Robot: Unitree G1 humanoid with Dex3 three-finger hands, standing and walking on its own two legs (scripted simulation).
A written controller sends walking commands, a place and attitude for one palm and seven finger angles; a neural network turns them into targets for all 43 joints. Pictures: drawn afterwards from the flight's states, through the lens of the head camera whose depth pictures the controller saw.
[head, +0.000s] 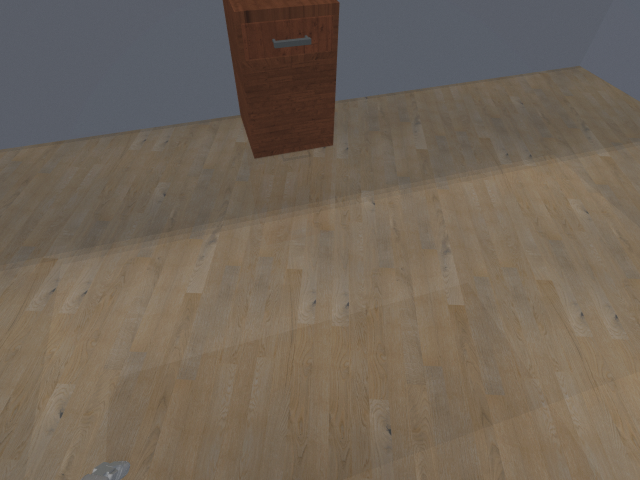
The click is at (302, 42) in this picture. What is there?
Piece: drawer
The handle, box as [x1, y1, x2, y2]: [272, 35, 310, 47]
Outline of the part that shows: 310,44 310,38 306,35 304,38 277,41 272,39 274,47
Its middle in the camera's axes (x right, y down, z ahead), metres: -0.13 -0.84 +1.64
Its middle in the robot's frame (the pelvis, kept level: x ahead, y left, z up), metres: +1.76 +0.21 -0.19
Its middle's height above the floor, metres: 0.59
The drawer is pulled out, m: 0.00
